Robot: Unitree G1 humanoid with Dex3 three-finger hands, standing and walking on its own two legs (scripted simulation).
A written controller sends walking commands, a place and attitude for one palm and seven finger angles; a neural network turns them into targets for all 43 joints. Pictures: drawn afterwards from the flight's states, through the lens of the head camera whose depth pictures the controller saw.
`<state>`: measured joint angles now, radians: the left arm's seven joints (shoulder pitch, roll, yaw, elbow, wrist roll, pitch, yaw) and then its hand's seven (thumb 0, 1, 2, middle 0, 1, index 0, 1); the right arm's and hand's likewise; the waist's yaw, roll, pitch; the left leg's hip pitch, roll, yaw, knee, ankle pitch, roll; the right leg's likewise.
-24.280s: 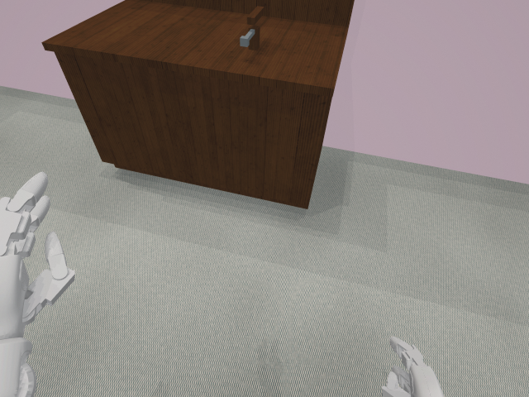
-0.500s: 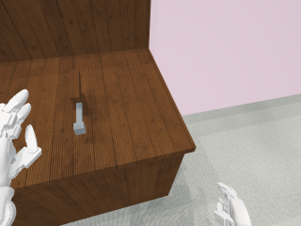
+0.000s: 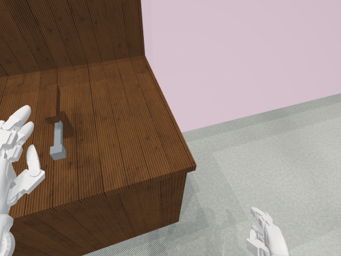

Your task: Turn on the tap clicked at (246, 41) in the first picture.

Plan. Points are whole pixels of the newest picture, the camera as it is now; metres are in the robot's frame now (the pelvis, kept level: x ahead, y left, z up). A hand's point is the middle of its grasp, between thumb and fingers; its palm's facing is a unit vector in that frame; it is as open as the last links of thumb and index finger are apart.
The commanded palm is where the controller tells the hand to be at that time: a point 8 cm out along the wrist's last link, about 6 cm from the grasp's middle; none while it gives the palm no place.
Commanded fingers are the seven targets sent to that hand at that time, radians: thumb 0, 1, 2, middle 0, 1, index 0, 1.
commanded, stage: come to a stop and stand still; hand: left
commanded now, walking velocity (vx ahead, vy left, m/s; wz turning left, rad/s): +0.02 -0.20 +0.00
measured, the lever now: (58, 152) +0.34 +0.32 +0.02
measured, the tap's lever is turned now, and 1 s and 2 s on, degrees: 0 0 0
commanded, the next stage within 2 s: look again from close up in 1.44 s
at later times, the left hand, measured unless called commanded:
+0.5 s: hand (47, 186) +0.20 +0.23 +0.15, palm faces +0.38 -0.83 -0.40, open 7.4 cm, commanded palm +0.15 +0.27 +0.17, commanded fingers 0.00 0.90 0.90 -0.20 -0.30 -0.20 -0.30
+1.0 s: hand (10, 180) +0.20 +0.29 +0.15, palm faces +0.37 -0.86 -0.36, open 7.4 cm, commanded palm +0.15 +0.33 +0.17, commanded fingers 0.00 0.90 0.90 -0.20 -0.30 -0.20 -0.30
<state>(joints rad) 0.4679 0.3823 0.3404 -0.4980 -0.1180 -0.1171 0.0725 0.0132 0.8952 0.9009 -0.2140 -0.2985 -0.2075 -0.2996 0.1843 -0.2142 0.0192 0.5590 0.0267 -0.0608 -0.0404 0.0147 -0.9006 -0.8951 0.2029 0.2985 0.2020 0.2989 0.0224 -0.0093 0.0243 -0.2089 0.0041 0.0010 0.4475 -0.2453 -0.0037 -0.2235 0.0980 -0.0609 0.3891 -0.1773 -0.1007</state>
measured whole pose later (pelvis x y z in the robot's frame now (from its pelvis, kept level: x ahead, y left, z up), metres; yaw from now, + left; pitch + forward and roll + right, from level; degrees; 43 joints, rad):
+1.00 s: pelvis +0.00 +0.04 +0.00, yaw +2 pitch -1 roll -1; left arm 0.47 0.37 0.30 -0.47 -0.08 -0.11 0.10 0.01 0.90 0.90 -0.21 -0.30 -0.21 -0.30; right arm 0.20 -0.22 0.04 0.58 0.03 -0.07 -0.05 0.01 -0.90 -0.90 0.20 0.30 0.20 0.30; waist 0.02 0.00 0.02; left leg -0.17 -0.05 0.00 0.40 -0.21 0.06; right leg -0.18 0.04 -0.07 0.35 -0.16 -0.04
